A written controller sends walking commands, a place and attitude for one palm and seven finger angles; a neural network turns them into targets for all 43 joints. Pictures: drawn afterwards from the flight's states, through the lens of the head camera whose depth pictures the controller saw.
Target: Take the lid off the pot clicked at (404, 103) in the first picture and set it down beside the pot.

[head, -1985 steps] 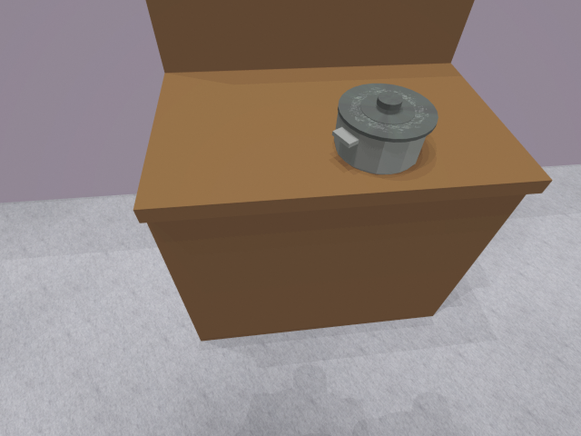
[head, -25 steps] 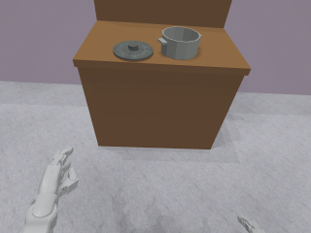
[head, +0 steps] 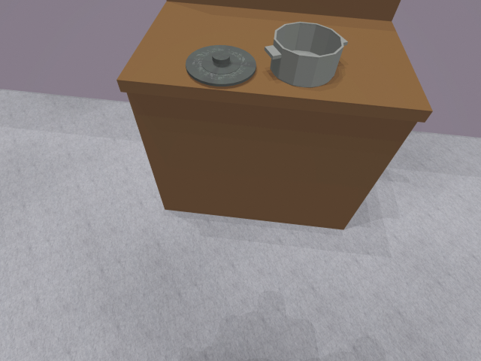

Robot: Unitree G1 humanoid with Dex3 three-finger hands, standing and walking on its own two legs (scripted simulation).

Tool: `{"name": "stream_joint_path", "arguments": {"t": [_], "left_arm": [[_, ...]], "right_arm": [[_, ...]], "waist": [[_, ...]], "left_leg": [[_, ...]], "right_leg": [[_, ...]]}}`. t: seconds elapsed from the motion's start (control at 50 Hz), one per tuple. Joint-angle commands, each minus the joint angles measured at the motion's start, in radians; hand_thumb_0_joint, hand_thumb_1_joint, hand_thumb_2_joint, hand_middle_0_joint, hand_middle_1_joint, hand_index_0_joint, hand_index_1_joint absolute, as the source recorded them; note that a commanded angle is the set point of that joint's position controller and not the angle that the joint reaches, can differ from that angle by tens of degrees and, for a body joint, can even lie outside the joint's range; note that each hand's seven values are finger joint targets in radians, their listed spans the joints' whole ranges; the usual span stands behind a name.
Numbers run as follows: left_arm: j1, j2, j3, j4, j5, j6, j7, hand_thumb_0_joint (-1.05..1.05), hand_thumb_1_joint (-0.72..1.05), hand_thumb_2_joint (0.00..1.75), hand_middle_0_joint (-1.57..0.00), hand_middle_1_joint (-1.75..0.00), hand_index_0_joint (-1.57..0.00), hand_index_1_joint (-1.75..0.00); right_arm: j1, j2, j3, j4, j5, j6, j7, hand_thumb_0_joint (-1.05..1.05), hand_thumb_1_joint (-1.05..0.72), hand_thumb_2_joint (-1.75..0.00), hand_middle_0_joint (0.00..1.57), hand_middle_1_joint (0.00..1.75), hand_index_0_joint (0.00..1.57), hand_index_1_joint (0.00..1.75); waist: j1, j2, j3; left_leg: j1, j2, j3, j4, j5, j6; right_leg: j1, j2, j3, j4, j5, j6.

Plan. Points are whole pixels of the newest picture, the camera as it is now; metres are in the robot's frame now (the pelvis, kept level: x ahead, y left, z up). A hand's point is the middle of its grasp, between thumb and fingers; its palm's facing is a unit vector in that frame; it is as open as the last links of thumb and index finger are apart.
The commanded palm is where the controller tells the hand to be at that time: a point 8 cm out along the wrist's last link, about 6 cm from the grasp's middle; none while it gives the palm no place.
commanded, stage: stop stepping back and stand still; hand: left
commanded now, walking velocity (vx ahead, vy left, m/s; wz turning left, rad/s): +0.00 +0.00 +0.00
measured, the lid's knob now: (221, 57) +0.88 +0.08 +0.02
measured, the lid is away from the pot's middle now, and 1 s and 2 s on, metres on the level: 0.24 0.24 0.24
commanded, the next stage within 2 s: let the arm hang, fingers relaxed in 0.86 s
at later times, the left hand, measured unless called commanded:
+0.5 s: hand out of the picture +0.11 +0.15 -0.16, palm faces +0.01 -0.97 -0.24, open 7.3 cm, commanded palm none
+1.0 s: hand out of the picture +0.02 +0.16 -0.16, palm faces +0.02 -0.98 -0.18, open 7.3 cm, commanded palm none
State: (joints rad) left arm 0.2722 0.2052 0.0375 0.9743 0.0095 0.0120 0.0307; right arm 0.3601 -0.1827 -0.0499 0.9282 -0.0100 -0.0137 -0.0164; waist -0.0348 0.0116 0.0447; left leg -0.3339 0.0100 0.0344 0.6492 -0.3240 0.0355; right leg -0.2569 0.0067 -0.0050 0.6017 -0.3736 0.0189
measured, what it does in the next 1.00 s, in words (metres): stands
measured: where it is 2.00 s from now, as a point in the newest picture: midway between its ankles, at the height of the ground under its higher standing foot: outside the picture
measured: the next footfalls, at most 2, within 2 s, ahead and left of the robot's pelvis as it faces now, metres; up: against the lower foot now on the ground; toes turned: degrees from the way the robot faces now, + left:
none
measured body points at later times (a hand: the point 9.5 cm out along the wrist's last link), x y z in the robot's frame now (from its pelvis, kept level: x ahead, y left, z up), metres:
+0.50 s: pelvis +0.02 -0.03 +0.01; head +0.05 -0.03 +0.46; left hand +0.11 +0.21 -0.14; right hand +0.07 -0.26 -0.14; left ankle -0.01 +0.09 -0.72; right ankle -0.01 -0.13 -0.72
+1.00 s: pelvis +0.00 -0.01 +0.02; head +0.02 +0.00 +0.47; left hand +0.02 +0.21 -0.15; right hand -0.03 -0.21 -0.14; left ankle -0.01 +0.09 -0.72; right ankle -0.01 -0.13 -0.72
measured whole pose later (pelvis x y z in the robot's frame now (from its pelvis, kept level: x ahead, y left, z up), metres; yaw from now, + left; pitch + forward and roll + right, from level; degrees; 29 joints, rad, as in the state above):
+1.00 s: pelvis +0.00 -0.01 +0.02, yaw +0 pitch -1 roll -1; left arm 0.26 0.15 0.02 1.10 0.01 0.00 0.04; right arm 0.35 -0.10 -0.02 1.08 -0.01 0.00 -0.03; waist -0.02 -0.01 0.04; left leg -0.17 0.00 0.05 0.46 -0.28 0.03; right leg -0.17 0.01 -0.01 0.43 -0.24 -0.01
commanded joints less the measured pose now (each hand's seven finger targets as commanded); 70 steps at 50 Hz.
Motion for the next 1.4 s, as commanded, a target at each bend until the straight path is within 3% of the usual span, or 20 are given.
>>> {"name": "stream_joint_path", "arguments": {"t": [0.0,0.02,0.04,0.06,0.08,0.1,0.12,0.14,0.16,0.18,0.22,0.32,0.36,0.5,0.52,0.58,0.66,0.72,1.04,1.38], "left_arm": [[-0.031,0.022,-0.014,-0.051,-0.008,-0.018,0.001,0.0,0.9,0.9,-0.2,-0.3,-0.2,-0.3],[-0.061,0.038,-0.012,-0.047,-0.009,-0.017,0.0,0.0,0.9,0.9,-0.2,-0.3,-0.2,-0.3],[-0.063,0.046,-0.011,-0.042,-0.011,-0.019,0.0,0.0,0.9,0.9,-0.2,-0.3,-0.2,-0.3],[-0.03,0.046,-0.009,-0.026,-0.011,-0.021,0.001,0.0,0.9,0.9,-0.2,-0.3,-0.2,-0.3],[0.011,0.052,-0.008,-0.004,-0.008,-0.025,0.004,0.0,0.9,0.9,-0.2,-0.3,-0.2,-0.3],[0.036,0.074,-0.004,0.009,-0.004,-0.031,0.011,0.0,0.9,0.9,-0.2,-0.3,-0.2,-0.3],[0.022,0.092,-0.004,0.007,-0.003,-0.034,0.016,0.0,0.9,0.9,-0.2,-0.3,-0.2,-0.3],[-0.027,0.101,-0.011,-0.006,-0.004,-0.03,0.013,0.0,0.9,0.9,-0.2,-0.3,-0.2,-0.3],[-0.043,0.091,-0.009,-0.011,-0.001,-0.029,0.016,0.0,0.9,0.9,-0.2,-0.3,-0.2,-0.3],[-0.041,0.086,-0.008,-0.011,0.001,-0.029,0.021,0.0,0.9,0.9,-0.2,-0.3,-0.2,-0.3],[-0.026,0.092,-0.003,-0.012,0.0,-0.031,0.029,0.0,0.9,0.9,-0.2,-0.3,-0.2,-0.3],[-0.027,0.123,0.018,-0.033,0.002,-0.022,0.036,0.0,0.9,0.9,-0.2,-0.3,-0.2,-0.3],[-0.034,0.127,0.02,-0.035,0.003,-0.019,0.037,0.0,0.9,0.9,-0.2,-0.3,-0.2,-0.3],[-0.079,0.098,0.012,-0.041,0.001,-0.016,0.027,0.0,0.9,0.9,-0.2,-0.3,-0.2,-0.3],[-0.085,0.088,0.01,-0.041,0.0,-0.017,0.026,0.0,0.9,0.9,-0.2,-0.3,-0.2,-0.3],[-0.076,0.083,0.007,-0.025,0.0,-0.014,0.02,0.0,0.9,0.9,-0.2,-0.3,-0.2,-0.3],[-0.056,0.071,0.001,0.004,-0.003,-0.018,0.013,0.0,0.9,0.9,-0.2,-0.3,-0.2,-0.3],[-0.044,0.059,-0.005,0.025,-0.003,-0.018,0.01,0.0,0.9,0.9,-0.2,-0.3,-0.2,-0.3],[0.04,0.007,-0.016,0.109,-0.002,-0.028,0.011,0.0,0.9,0.9,-0.2,-0.3,-0.2,-0.3],[0.08,-0.012,-0.013,0.139,-0.001,-0.031,0.016,0.0,0.9,0.9,-0.2,-0.3,-0.2,-0.3]], "right_arm": [[0.124,-0.137,-0.021,-0.001,-0.018,-0.007,-0.028,0.0,-0.9,-0.9,0.2,0.3,0.2,0.3],[0.117,-0.12,-0.014,0.013,-0.016,-0.006,-0.03,0.0,-0.9,-0.9,0.2,0.3,0.2,0.3],[0.089,-0.106,-0.009,0.015,-0.011,-0.003,-0.031,0.0,-0.9,-0.9,0.2,0.3,0.2,0.3],[0.047,-0.098,-0.006,0.013,-0.005,0.0,-0.032,0.0,-0.9,-0.9,0.2,0.3,0.2,0.3],[-0.001,-0.097,-0.007,0.004,0.004,0.003,-0.034,0.0,-0.9,-0.9,0.2,0.3,0.2,0.3],[-0.024,-0.077,-0.012,-0.003,0.01,0.004,-0.035,0.0,-0.9,-0.9,0.2,0.3,0.2,0.3],[-0.025,-0.069,-0.016,-0.009,0.012,0.008,-0.032,0.0,-0.9,-0.9,0.2,0.3,0.2,0.3],[-0.026,-0.071,-0.017,-0.003,0.014,0.013,-0.027,0.0,-0.9,-0.9,0.2,0.3,0.2,0.3],[-0.043,-0.056,-0.017,0.003,0.008,0.018,-0.024,0.0,-0.9,-0.9,0.2,0.3,0.2,0.3],[-0.053,-0.057,-0.019,0.008,0.008,0.021,-0.025,0.0,-0.9,-0.9,0.2,0.3,0.2,0.3],[-0.05,-0.06,-0.021,0.017,0.006,0.024,-0.026,0.0,-0.9,-0.9,0.2,0.3,0.2,0.3],[-0.063,-0.065,-0.03,0.008,0.005,0.034,-0.025,0.0,-0.9,-0.9,0.2,0.3,0.2,0.3],[-0.069,-0.06,-0.03,0.003,0.005,0.039,-0.023,0.0,-0.9,-0.9,0.2,0.3,0.2,0.3],[-0.042,-0.049,-0.021,0.019,0.0,0.036,-0.015,0.0,-0.9,-0.9,0.2,0.3,0.2,0.3],[-0.033,-0.053,-0.02,0.024,-0.002,0.032,-0.017,0.0,-0.9,-0.9,0.2,0.3,0.2,0.3],[-0.03,-0.055,-0.014,0.036,-0.003,0.024,-0.015,0.0,-0.9,-0.9,0.2,0.3,0.2,0.3],[-0.004,-0.057,-0.005,0.057,-0.004,0.015,-0.017,0.0,-0.9,-0.9,0.2,0.3,0.2,0.3],[0.009,-0.048,-0.001,0.074,-0.004,0.014,-0.017,0.0,-0.9,-0.9,0.2,0.3,0.2,0.3],[0.069,-0.016,0.007,0.137,0.0,0.002,-0.025,0.0,-0.9,-0.9,0.2,0.3,0.2,0.3],[0.072,0.0,0.01,0.159,0.005,-0.008,-0.034,0.0,-0.9,-0.9,0.2,0.3,0.2,0.3]], "waist": [[-0.019,0.183,-0.064],[-0.024,0.203,-0.04],[-0.01,0.197,-0.021],[0.011,0.152,-0.039],[0.029,0.081,-0.05],[0.025,-0.008,-0.09],[0.015,-0.068,-0.092],[0.0,-0.06,-0.071],[0.0,-0.104,-0.048],[-0.002,-0.114,-0.04],[0.004,-0.085,-0.095],[0.017,-0.031,-0.155],[0.019,-0.044,-0.143],[0.012,-0.044,-0.061],[0.012,-0.049,-0.05],[0.022,0.016,-0.038],[0.022,0.002,-0.04],[0.022,0.008,0.006],[0.016,0.007,0.046],[0.017,0.008,0.031]], "left_leg": [[0.322,0.284,-0.306,-0.227,0.856,0.166],[0.312,0.271,-0.283,-0.222,0.922,0.156],[0.288,0.248,-0.238,-0.201,1.004,0.134],[0.269,0.216,-0.178,-0.178,0.998,0.097],[0.239,0.164,-0.126,-0.142,0.895,0.048],[0.217,0.121,-0.081,-0.117,0.734,0.005],[0.181,0.099,-0.063,-0.124,0.557,-0.016],[0.163,0.085,-0.069,-0.175,0.36,-0.022],[0.169,0.084,-0.068,-0.175,0.343,-0.02],[0.175,0.084,-0.059,-0.161,0.385,-0.02],[0.197,0.089,-0.044,-0.144,0.474,-0.024],[0.187,0.081,-0.016,-0.094,0.508,-0.034],[0.158,0.071,-0.011,-0.089,0.424,-0.039],[0.167,0.091,-0.054,-0.182,0.259,-0.02],[0.164,0.098,-0.063,-0.197,0.267,-0.016],[0.15,0.104,-0.082,-0.237,0.25,-0.003],[0.144,0.1,-0.087,-0.265,0.198,0.002],[0.126,0.096,-0.09,-0.288,0.129,0.003],[0.137,0.1,-0.097,-0.305,0.144,0.016],[0.186,0.101,-0.085,-0.276,0.309,0.021]], "right_leg": [[-0.19,-0.014,0.0,0.129,-0.144,-0.014],[-0.183,-0.025,-0.003,0.127,-0.133,-0.011],[-0.138,-0.032,0.003,0.068,-0.079,-0.013],[-0.055,-0.032,0.001,-0.034,0.014,-0.015],[0.027,-0.037,0.02,-0.128,0.267,-0.021],[0.088,-0.078,0.078,-0.132,0.533,-0.041],[0.111,-0.131,0.107,-0.12,0.683,-0.062],[0.078,-0.159,0.117,-0.14,0.591,-0.082],[0.059,-0.148,0.124,-0.149,0.591,-0.078],[0.059,-0.141,0.127,-0.14,0.661,-0.072],[0.113,-0.15,0.122,-0.118,0.796,-0.065],[0.173,-0.167,0.126,-0.091,0.875,-0.076],[0.181,-0.182,0.139,-0.108,0.851,-0.085],[0.071,-0.144,0.129,-0.196,0.435,-0.079],[0.069,-0.129,0.12,-0.196,0.418,-0.077],[0.076,-0.105,0.095,-0.201,0.324,-0.07],[0.094,-0.094,0.087,-0.227,0.255,-0.069],[0.068,-0.088,0.087,-0.251,0.188,-0.071],[0.046,-0.077,0.066,-0.243,0.204,-0.063],[0.057,-0.082,0.06,-0.215,0.293,-0.058]]}}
